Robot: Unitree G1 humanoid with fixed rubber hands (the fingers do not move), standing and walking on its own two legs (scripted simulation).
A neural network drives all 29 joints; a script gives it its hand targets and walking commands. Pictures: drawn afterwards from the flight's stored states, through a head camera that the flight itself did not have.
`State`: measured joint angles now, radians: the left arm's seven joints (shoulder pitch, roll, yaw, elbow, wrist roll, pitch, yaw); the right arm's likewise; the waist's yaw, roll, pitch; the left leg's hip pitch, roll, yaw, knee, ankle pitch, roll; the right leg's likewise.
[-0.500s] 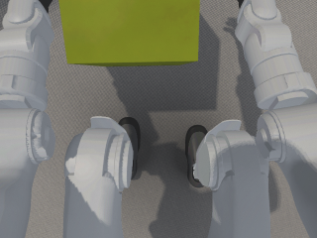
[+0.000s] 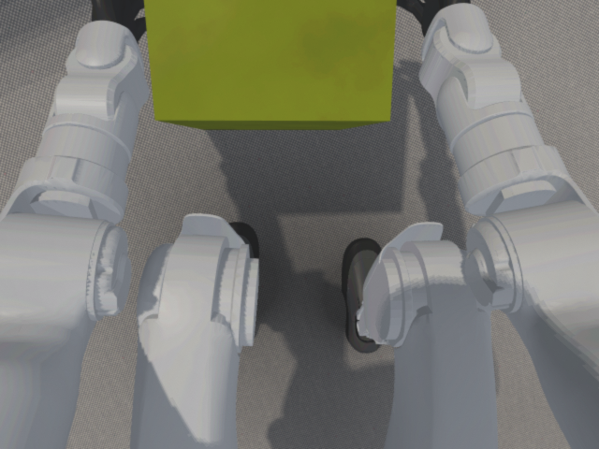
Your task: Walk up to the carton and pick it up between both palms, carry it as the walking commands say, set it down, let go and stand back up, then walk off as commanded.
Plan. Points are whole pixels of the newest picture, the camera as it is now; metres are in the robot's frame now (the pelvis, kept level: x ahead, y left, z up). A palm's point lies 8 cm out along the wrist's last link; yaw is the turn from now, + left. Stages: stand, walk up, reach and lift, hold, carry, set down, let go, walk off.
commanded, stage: reach and lift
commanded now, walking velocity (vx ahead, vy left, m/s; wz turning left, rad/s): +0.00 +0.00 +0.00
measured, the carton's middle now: (272, 37) +0.53 +0.07 -0.24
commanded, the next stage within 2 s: none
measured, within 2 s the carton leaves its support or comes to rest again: leaves its support in 0.84 s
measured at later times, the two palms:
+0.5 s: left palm (123, 14) +0.52 +0.22 -0.18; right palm (427, 11) +0.55 -0.08 -0.17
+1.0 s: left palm (141, 17) +0.51 +0.20 -0.17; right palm (463, 0) +0.55 -0.10 -0.13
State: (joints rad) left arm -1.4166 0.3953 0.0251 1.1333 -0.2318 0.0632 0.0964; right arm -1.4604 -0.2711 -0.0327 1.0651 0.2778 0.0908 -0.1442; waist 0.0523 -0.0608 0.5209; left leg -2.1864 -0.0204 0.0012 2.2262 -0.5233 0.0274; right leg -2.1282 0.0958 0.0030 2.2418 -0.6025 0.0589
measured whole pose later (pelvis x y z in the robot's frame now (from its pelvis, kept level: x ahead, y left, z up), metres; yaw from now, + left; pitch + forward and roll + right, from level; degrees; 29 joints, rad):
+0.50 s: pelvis +0.00 -0.01 -0.01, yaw +1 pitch +28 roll -1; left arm -1.50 0.40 -0.05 1.25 -0.26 0.08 0.11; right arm -1.53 -0.19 -0.18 1.17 0.13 0.09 -0.20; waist 0.05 -0.04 0.52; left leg -2.19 -0.03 0.01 2.24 -0.52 0.01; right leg -2.15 0.12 0.03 2.27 -0.61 0.07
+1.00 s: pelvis +0.00 -0.01 +0.01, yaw +1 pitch +26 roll -1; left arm -1.40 0.36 0.08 0.99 -0.13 0.23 0.13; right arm -1.40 -0.14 -0.27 0.88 0.15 0.20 -0.21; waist 0.02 -0.13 0.53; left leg -2.13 -0.06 -0.04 2.21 -0.53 -0.03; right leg -2.08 0.15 0.01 2.24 -0.61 0.06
